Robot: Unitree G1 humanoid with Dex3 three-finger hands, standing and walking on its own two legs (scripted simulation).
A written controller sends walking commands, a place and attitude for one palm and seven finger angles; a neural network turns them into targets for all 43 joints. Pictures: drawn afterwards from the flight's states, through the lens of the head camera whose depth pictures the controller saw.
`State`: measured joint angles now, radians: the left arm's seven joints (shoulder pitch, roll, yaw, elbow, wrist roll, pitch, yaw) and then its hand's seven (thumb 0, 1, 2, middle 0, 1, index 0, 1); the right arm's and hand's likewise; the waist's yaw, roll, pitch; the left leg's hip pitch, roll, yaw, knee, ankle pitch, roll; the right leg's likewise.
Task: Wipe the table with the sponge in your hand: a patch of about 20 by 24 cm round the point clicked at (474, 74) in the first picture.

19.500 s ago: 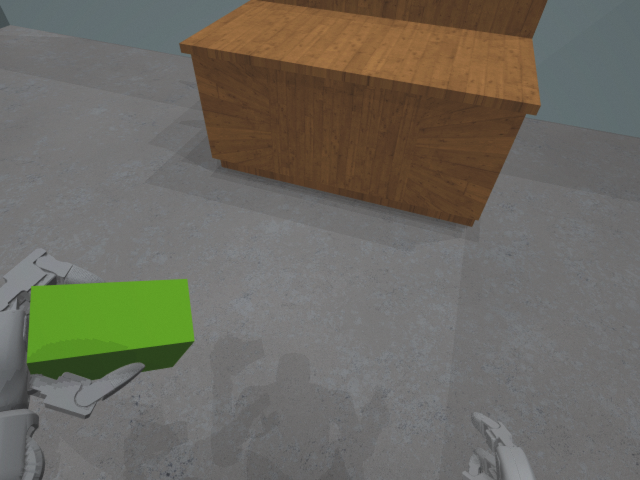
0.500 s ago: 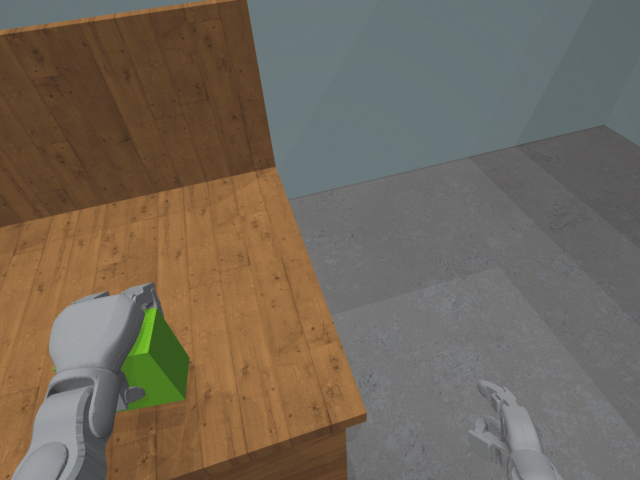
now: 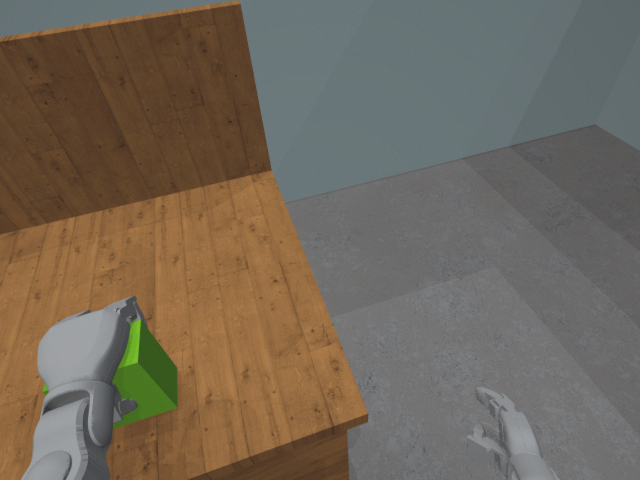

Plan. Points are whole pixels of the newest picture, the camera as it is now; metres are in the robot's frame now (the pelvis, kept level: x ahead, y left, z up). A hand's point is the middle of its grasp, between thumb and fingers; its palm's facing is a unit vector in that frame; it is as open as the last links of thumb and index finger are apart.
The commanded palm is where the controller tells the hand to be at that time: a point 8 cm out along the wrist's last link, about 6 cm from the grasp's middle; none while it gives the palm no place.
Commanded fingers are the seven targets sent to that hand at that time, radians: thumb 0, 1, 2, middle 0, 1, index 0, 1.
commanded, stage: move the sponge above the wiping area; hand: left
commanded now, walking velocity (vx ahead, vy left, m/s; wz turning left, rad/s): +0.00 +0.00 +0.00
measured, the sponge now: (126, 385) +0.21 +0.30 +0.00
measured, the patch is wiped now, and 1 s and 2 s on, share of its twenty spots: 0.00 0.00 0.00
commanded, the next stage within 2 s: none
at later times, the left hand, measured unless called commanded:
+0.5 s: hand (113, 386) +0.20 +0.30 +0.03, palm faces -0.05 -0.09 -0.99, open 10.3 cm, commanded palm +0.17 +0.28 +0.08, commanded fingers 0.00 0.10 1.30 -1.20 -1.60 -1.20 -1.60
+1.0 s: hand (112, 405) +0.18 +0.30 +0.01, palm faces -0.10 -0.13 -0.99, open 10.3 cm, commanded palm +0.16 +0.29 +0.07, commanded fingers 0.00 0.10 1.30 -1.20 -1.60 -1.20 -1.60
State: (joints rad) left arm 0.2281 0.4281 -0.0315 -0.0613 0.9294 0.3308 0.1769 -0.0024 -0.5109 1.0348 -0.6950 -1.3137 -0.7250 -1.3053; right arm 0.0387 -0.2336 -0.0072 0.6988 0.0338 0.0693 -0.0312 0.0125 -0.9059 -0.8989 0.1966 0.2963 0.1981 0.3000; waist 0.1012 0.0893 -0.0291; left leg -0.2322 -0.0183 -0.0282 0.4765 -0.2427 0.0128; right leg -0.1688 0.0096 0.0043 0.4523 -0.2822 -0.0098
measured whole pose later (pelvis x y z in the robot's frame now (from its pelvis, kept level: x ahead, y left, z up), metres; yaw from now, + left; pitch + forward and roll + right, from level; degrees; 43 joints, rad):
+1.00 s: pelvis +0.00 +0.00 +0.00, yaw +0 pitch +1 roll +0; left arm 0.29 0.40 -0.03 0.08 0.91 0.33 0.18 0.00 -0.51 1.04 -0.69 -1.32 -0.72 -1.31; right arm 0.05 -0.24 -0.02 0.71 0.04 0.07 -0.03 0.01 -0.91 -0.90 0.20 0.30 0.20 0.30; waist 0.09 0.09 -0.06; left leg -0.27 -0.02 -0.03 0.51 -0.26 0.01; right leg -0.20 0.01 0.00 0.49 -0.30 -0.01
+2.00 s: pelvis +0.00 +0.00 +0.00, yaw +0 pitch +1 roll +0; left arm 0.33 0.39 -0.07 -0.01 0.98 0.19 0.21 0.00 -0.52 1.04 -0.70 -1.31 -0.72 -1.31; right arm 0.06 -0.24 -0.04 0.70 0.02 0.05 -0.03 0.01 -0.91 -0.90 0.20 0.30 0.20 0.30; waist 0.11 0.07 -0.05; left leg -0.26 -0.01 -0.03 0.52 -0.27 0.01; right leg -0.20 0.02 0.01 0.49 -0.30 -0.02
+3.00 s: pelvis +0.00 -0.01 +0.00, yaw +0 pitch +0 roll +0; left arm 0.25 0.41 0.00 0.05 0.91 0.32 0.25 0.00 -0.52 1.05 -0.69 -1.32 -0.72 -1.31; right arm 0.04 -0.25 -0.03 0.74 0.05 0.07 -0.04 0.01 -0.91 -0.90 0.20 0.30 0.20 0.30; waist 0.10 0.10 -0.05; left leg -0.25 -0.01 -0.03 0.51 -0.26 0.00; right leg -0.19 0.02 0.00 0.48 -0.30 -0.02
